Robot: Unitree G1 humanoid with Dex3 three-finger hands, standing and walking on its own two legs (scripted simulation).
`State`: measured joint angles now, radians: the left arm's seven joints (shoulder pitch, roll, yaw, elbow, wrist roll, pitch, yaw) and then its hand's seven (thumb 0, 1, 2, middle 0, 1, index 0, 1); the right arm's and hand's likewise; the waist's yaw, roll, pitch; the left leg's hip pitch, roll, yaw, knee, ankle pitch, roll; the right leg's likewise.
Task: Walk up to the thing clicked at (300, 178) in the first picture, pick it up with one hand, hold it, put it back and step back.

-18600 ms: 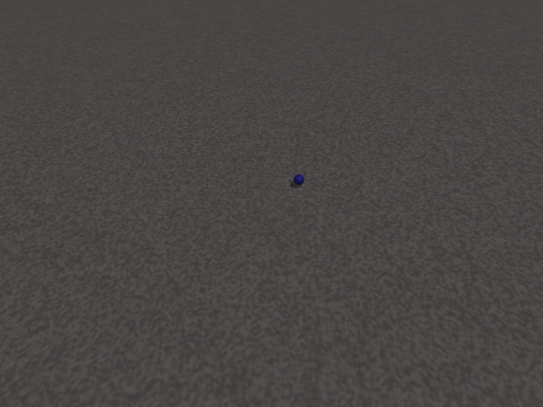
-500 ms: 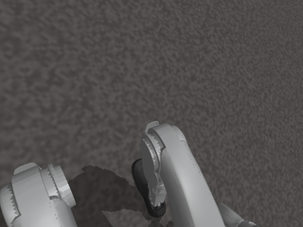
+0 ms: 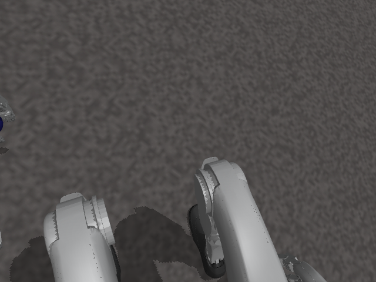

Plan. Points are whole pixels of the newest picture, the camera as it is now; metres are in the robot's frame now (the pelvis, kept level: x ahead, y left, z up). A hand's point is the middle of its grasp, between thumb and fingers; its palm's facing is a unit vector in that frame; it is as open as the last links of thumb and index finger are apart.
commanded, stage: settle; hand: left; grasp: from above
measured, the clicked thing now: out of the picture +0.49 +0.34 -0.17
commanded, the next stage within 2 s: lift in 0.08 s
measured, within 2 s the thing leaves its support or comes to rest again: neither
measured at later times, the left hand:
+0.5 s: hand out of the picture +0.44 +0.34 -0.08, palm faces -0.44 -0.10 -0.89, open 6.1 cm
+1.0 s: hand out of the picture +0.36 +0.31 +0.10, palm faces -0.39 -0.13 -0.91, open 6.0 cm
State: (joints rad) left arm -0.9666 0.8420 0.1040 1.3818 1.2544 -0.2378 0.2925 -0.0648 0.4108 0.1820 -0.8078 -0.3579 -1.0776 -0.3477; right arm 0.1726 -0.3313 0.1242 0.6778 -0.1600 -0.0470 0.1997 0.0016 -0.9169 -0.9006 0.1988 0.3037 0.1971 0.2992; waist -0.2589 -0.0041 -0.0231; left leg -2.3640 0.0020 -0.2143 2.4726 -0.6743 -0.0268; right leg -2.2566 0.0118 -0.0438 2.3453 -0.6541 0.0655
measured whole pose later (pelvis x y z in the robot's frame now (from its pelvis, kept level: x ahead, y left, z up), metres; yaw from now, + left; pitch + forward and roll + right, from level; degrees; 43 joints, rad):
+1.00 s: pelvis -0.01 +0.00 +0.18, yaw +7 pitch +29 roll -5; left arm -0.50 0.60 -0.03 0.67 0.99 -0.06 0.01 -0.02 0.42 0.24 -0.72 -0.47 -1.04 -0.49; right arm 0.14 -0.26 -0.01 0.62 0.00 0.06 0.03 0.00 -0.92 -0.90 0.20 0.30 0.20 0.30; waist -0.09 0.04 -0.17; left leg -1.80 0.04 -0.10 1.90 -0.62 -0.02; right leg -1.74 -0.03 -0.01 1.83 -0.61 0.06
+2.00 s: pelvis +0.06 +0.00 +0.42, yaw +8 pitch +9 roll -1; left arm -0.30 0.40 -0.18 0.76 0.97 0.03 0.05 0.01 0.38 0.33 -0.69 -0.54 -1.01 -0.59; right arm 0.25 -0.24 -0.04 0.72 0.04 -0.01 -0.05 0.01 -0.91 -0.90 0.20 0.30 0.20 0.30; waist -0.04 0.04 -0.09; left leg -0.64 0.06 0.02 0.86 -0.38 -0.02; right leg -0.63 -0.03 0.02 0.82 -0.36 0.04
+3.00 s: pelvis +0.07 -0.01 +0.44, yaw +7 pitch +3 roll +1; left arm -0.23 0.40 -0.20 0.59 0.99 0.03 -0.05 0.01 0.37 0.38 -0.67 -0.59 -0.97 -0.62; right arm 0.21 -0.25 -0.04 0.67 0.06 0.06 -0.05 0.01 -0.91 -0.90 0.20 0.30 0.20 0.30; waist 0.01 0.04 -0.05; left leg -0.37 0.05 0.04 0.61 -0.29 -0.03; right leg -0.40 -0.04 0.03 0.63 -0.29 0.03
